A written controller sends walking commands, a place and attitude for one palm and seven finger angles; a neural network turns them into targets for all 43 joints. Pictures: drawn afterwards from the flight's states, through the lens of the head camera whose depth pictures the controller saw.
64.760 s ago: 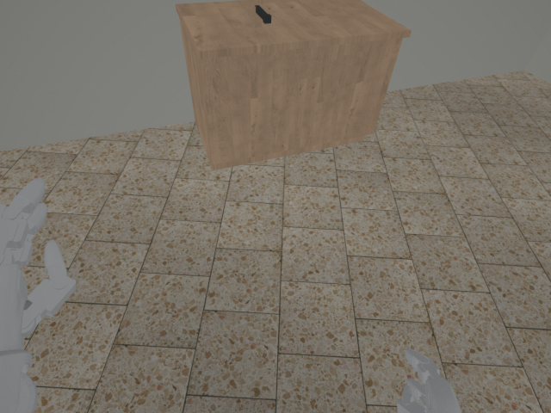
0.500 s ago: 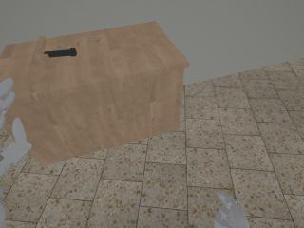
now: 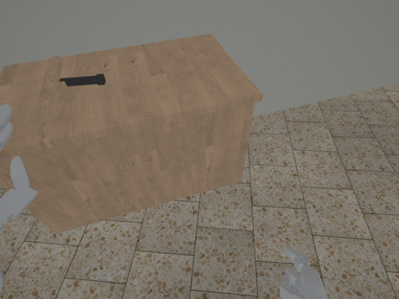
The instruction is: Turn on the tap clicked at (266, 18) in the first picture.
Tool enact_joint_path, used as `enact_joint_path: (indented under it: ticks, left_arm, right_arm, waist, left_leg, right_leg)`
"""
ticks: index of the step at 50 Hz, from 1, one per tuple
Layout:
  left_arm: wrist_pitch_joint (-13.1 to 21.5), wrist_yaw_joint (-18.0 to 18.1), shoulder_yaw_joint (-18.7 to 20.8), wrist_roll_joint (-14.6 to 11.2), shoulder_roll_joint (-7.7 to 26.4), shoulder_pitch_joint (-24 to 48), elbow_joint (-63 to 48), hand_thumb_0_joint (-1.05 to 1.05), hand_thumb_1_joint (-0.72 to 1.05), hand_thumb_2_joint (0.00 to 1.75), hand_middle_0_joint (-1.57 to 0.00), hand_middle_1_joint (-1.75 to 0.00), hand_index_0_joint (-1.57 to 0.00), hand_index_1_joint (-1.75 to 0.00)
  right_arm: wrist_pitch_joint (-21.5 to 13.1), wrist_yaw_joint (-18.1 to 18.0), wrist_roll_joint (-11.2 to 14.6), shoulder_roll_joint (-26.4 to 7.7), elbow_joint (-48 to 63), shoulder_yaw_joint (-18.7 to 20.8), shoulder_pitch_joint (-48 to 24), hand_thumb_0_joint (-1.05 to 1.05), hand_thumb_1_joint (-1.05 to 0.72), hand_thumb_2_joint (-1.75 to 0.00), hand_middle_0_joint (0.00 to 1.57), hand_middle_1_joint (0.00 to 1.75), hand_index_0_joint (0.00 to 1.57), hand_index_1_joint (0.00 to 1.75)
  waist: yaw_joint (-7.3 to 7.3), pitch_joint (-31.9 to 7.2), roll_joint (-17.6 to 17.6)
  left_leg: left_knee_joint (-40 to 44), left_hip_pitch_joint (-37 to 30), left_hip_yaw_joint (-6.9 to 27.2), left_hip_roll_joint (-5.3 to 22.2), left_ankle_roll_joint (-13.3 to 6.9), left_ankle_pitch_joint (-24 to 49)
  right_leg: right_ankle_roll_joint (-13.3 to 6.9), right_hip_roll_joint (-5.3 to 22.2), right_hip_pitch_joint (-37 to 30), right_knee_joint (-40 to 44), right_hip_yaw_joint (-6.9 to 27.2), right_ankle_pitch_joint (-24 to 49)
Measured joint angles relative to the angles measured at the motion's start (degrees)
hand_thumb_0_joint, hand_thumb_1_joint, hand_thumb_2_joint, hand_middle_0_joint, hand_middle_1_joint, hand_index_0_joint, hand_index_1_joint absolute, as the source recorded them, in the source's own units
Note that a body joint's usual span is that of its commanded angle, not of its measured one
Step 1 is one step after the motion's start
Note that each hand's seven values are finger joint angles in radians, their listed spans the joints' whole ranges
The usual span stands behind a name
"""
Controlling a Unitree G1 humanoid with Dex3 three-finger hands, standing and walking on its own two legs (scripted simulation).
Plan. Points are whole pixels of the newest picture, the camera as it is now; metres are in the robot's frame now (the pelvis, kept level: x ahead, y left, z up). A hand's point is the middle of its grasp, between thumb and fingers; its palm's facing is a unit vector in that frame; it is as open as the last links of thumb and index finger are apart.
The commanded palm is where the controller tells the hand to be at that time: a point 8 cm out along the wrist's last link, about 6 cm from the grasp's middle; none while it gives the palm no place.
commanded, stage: shuffle to correct the standing spot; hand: left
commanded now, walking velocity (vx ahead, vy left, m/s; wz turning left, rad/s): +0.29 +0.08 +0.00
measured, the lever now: (100, 79) +0.80 +0.41 +0.02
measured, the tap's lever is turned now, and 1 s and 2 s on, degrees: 79 79 79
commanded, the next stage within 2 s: come to a stop and stand still in 1.08 s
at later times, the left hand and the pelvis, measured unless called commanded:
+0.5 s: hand (42, 144) +0.30 +0.27 +0.21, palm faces +0.43 -0.78 -0.46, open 7.5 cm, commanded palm +0.25 +0.31 +0.19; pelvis +0.09 +0.03 +0.00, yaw +1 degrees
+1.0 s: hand (57, 105) +0.40 +0.29 +0.21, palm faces +0.39 -0.82 -0.43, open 7.5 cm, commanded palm +0.34 +0.34 +0.19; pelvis +0.17 +0.06 +0.01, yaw -1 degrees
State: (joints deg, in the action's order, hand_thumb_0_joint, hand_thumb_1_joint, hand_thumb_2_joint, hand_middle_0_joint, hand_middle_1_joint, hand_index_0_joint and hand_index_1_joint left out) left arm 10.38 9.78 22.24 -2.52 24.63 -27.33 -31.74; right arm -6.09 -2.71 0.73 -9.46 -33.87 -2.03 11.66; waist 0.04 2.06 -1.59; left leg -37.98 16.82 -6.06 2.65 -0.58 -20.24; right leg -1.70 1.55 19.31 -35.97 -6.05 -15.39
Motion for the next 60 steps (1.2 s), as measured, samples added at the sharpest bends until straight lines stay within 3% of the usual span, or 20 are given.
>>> enact_joint_path:
  ticks: [2, 5, 9, 13, 18, 20, 23, 25, 27, 29, 31, 34, 38, 42, 44, 46, 51, 54, 57, 60]
  left_arm:
    - [-0.3, -0.7, -1.1, 0.0, -1.4, 1.1, 1.6, 0.01, 0.88, 0.90, -0.21, -0.30, -0.21, -0.31]
    - [-0.9, -1.5, -2.2, -0.2, -4.4, 3.0, 4.8, 0.01, 0.88, 0.90, -0.21, -0.30, -0.21, -0.31]
    - [-1.8, -1.1, -3.1, -0.2, -6.0, 2.8, 6.1, 0.01, 0.88, 0.90, -0.21, -0.30, -0.21, -0.31]
    - [-2.1, -0.7, -4.5, -0.3, -5.8, 1.9, 1.4, 0.01, 0.88, 0.90, -0.21, -0.30, -0.20, -0.31]
    - [-1.2, 0.0, -1.9, 0.0, -1.8, 2.6, 0.0, 0.02, 0.88, 0.90, -0.21, -0.30, -0.21, -0.31]
    - [-1.4, 0.0, -1.0, 0.0, -0.9, 2.6, 0.6, 0.02, 0.88, 0.90, -0.21, -0.30, -0.21, -0.31]
    - [-1.2, 0.2, -0.2, -0.3, -0.3, 1.3, 0.6, 0.02, 0.88, 0.90, -0.21, -0.30, -0.21, -0.31]
    - [-0.8, 0.2, -0.3, -0.1, -0.2, 0.6, 0.7, 0.01, 0.89, 0.90, -0.21, -0.30, -0.21, -0.31]
    - [-0.7, -0.5, -1.2, -0.1, -1.2, 1.1, 1.2, 0.01, 0.88, 0.90, -0.21, -0.30, -0.21, -0.31]
    - [-0.6, -1.4, -2.1, -0.3, -2.9, 1.8, 2.3, 0.01, 0.88, 0.90, -0.21, -0.30, -0.21, -0.31]
    - [-0.4, -1.6, -2.3, -0.5, -4.4, 1.6, 3.7, 0.01, 0.88, 0.90, -0.21, -0.30, -0.21, -0.31]
    - [-0.8, -1.4, -2.6, -0.5, -5.3, 1.0, 5.0, 0.01, 0.88, 0.90, -0.21, -0.30, -0.21, -0.31]
    - [-1.9, -0.9, -3.7, -0.6, -5.5, 1.4, 3.1, 0.01, 0.88, 0.90, -0.21, -0.30, -0.21, -0.31]
    - [-1.4, -0.1, -3.2, -0.4, -3.9, 3.9, 0.8, 0.02, 0.88, 0.90, -0.21, -0.30, -0.20, -0.31]
    - [-1.2, 0.0, -2.3, -0.2, -2.7, 5.1, 1.5, 0.02, 0.88, 0.90, -0.21, -0.30, -0.20, -0.31]
    - [-1.5, 0.0, -1.6, -0.1, -1.8, 5.2, 1.5, 0.02, 0.89, 0.90, -0.21, -0.30, -0.20, -0.31]
    - [-0.4, -0.4, -0.2, -0.4, -0.5, 1.0, -0.5, 0.02, 0.89, 0.90, -0.21, -0.30, -0.20, -0.31]
    - [-0.2, -0.2, 0.3, -0.2, 0.4, -1.0, -0.1, 0.01, 0.89, 0.90, -0.21, -0.30, -0.20, -0.31]
    - [-0.9, -0.7, -0.9, 0.2, -1.5, 1.3, 2.6, 0.01, 0.88, 0.90, -0.21, -0.30, -0.21, -0.31]
    - [-1.8, -1.3, -2.2, -0.2, -4.5, 3.9, 4.8, 0.01, 0.88, 0.90, -0.21, -0.30, -0.21, -0.31]
  right_arm:
    - [1.1, 0.1, -0.4, -0.9, -1.7, 0.2, 0.1, 0.01, -0.90, -0.90, 0.20, 0.30, 0.20, 0.30]
    - [2.5, 0.3, -0.3, -2.3, -4.1, 0.1, 0.5, 0.01, -0.91, -0.90, 0.20, 0.30, 0.20, 0.30]
    - [3.2, -0.2, -0.4, -3.4, -4.0, 0.2, 1.0, 0.01, -0.91, -0.90, 0.20, 0.30, 0.20, 0.30]
    - [2.1, -0.9, -0.9, -5.1, -2.0, 1.7, 1.3, 0.01, -0.91, -0.90, 0.20, 0.30, 0.20, 0.30]
    - [1.1, -1.1, 0.0, -2.0, -0.9, 2.6, -1.3, 0.01, -0.91, -0.90, 0.20, 0.30, 0.20, 0.30]
    - [0.5, -0.7, 0.3, -0.9, -0.3, 2.2, -1.3, 0.01, -0.91, -0.90, 0.19, 0.30, 0.20, 0.30]
    - [-0.1, -0.1, 0.5, -0.1, 0.2, 1.1, -0.7, 0.01, -0.91, -0.90, 0.20, 0.30, 0.20, 0.30]
    - [0.1, 0.0, 0.3, -0.4, 0.3, 0.6, 0.0, 0.01, -0.91, -0.90, 0.20, 0.30, 0.20, 0.30]
    - [1.0, 0.2, -0.1, -1.1, -1.2, 0.6, 0.1, 0.01, -0.91, -0.90, 0.20, 0.30, 0.20, 0.30]
    - [1.8, 0.5, 0.0, -1.9, -2.9, 0.6, 0.3, 0.01, -0.91, -0.90, 0.20, 0.30, 0.20, 0.30]
    - [2.7, 0.5, 0.1, -2.6, -3.8, 0.4, 0.5, 0.01, -0.91, -0.90, 0.20, 0.30, 0.20, 0.30]
    - [3.4, -0.1, -0.1, -3.3, -3.6, 0.5, 0.7, 0.01, -0.91, -0.90, 0.20, 0.30, 0.20, 0.30]
    - [2.8, -0.6, -0.7, -4.2, -2.4, 1.4, 0.9, 0.01, -0.91, -0.90, 0.20, 0.30, 0.20, 0.30]
    - [1.6, -1.3, -0.4, -3.5, -1.1, 2.3, -1.4, 0.01, -0.91, -0.90, 0.20, 0.30, 0.20, 0.30]
    - [0.8, -1.2, -0.1, -1.8, -0.7, 2.0, -2.6, 0.01, -0.91, -0.90, 0.20, 0.30, 0.20, 0.30]
    - [-0.1, -0.8, 0.2, -0.3, -0.2, 1.4, -2.9, 0.01, -0.91, -0.90, 0.20, 0.30, 0.20, 0.30]
    - [-0.9, 0.4, 0.2, 1.3, 0.6, -0.1, -1.4, 0.01, -0.91, -0.90, 0.20, 0.30, 0.20, 0.30]
    - [-0.2, 0.2, 0.0, 1.0, 0.6, -0.7, 0.3, 0.01, -0.90, -0.90, 0.20, 0.30, 0.20, 0.30]
    - [1.5, 0.1, -0.4, -0.9, -1.8, -0.1, 0.3, 0.01, -0.90, -0.90, 0.20, 0.30, 0.20, 0.30]
    - [2.7, 0.3, -0.2, -3.0, -4.2, 0.3, 0.1, 0.01, -0.91, -0.90, 0.20, 0.30, 0.20, 0.30]
  waist:
    - [-0.68, -0.1, -1.1]
    - [-1.92, 0.0, -0.7]
    - [-1.83, 0.9, 1.0]
    - [-1.40, 1.7, 1.3]
    - [-0.05, 2.4, 4.3]
    - [0.71, 1.9, 3.7]
    - [0.73, 0.9, 2.2]
    - [0.75, 0.4, 0.3]
    - [0.30, 0.3, -0.8]
    - [-0.69, 0.2, -0.9]
    - [-1.21, 0.3, -0.8]
    - [-1.63, 1.0, 0.0]
    - [-2.43, 2.1, 1.4]
    - [-2.47, 3.7, 3.4]
    - [-1.39, 3.7, 4.2]
    - [-0.20, 3.2, 4.1]
    - [0.38, 1.4, 2.1]
    - [-0.19, 0.3, 0.7]
    - [-0.99, 0.7, -1.1]
    - [-1.73, 1.6, -0.6]
  left_leg:
    - [-10.6, 3.7, 1.7, -0.6, 0.1, -4.6]
    - [-20.4, 8.2, 2.5, -1.0, 0.6, -3.2]
    - [-9.4, 6.8, 1.9, 0.9, 0.1, -0.2]
    - [6.0, 0.1, 2.1, 1.2, -0.9, 5.2]
    - [3.7, -0.9, 0.3, -0.4, 0.8, 5.0]
    - [4.7, -1.7, 0.6, -0.5, 0.8, 4.9]
    - [4.7, -2.6, 0.6, -0.2, 1.3, 3.9]
    - [0.6, -1.5, 1.3, 0.7, 0.8, 1.1]
    - [-10.0, 2.1, 2.7, 0.3, 0.4, -3.6]
    - [-19.3, 5.9, 3.4, -0.5, 0.6, -4.3]
    - [-21.7, 8.3, 3.1, -0.1, 0.9, -2.6]
    - [-13.8, 8.5, 2.3, 1.0, 0.5, 0.2]
    - [2.2, 2.7, 0.9, 1.3, -0.3, 3.7]
    - [4.0, 0.2, -0.6, 0.4, -0.3, 7.7]
    - [4.7, -0.8, -1.3, -0.1, -0.1, 6.6]
    - [6.5, -1.7, -1.4, -0.4, -0.1, 6.7]
    - [8.9, -3.8, -2.2, 0.5, 0.9, 6.3]
    - [4.7, -3.3, -2.1, 1.4, 1.7, 2.7]
    - [-9.5, 1.8, 0.9, 1.3, 0.7, -5.6]
    - [-20.6, 7.0, 2.4, 0.2, 0.8, -4.7]
  right_leg:
    - [-1.3, 0.1, -0.5, -0.7, -0.6, 0.3]
    - [-1.1, 0.7, -2.9, 2.5, -0.5, 0.3]
    - [0.1, 1.5, -5.5, 6.2, -0.4, 1.4]
    - [1.5, 1.8, -5.4, 2.0, -0.2, -2.1]
    - [1.3, 1.0, 1.9, -16.9, 4.5, -12.9]
    - [1.5, 0.6, 3.3, -16.2, 3.7, -12.6]
    - [1.7, 0.2, 1.5, -4.7, 1.6, -7.4]
    - [-0.2, -0.6, -0.2, -0.4, 0.4, 0.5]
    - [-1.6, -0.7, -0.9, -1.3, -0.6, 0.2]
    - [-1.7, -0.5, -2.4, 0.4, -0.8, -0.8]
    - [-1.3, -0.5, -4.2, 3.4, -0.9, 0.1]
    - [-0.8, -0.2, -6.3, 6.8, -0.8, 1.3]
    - [0.3, 0.3, -7.2, 5.6, -0.2, -0.4]
    - [0.4, 0.2, -1.7, -10.4, 4.0, -9.5]
    - [0.5, -0.4, 2.7, -20.0, 5.4, -11.3]
    - [0.9, -0.3, 6.0, -23.5, 5.1, -10.2]
    - [1.8, 1.0, 6.1, -9.0, 2.2, -4.7]
    - [1.1, 0.4, 1.7, 1.4, 0.9, -0.4]
    - [-2.0, -0.4, 1.4, -0.5, -0.4, 2.0]
    - [-2.4, -0.3, -0.9, 2.0, -0.7, 1.4]
